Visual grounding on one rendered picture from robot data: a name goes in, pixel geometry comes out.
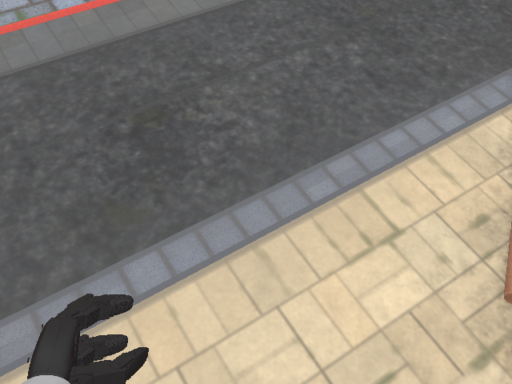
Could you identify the left robot hand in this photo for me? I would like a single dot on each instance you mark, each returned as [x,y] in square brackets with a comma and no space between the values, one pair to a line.
[61,351]

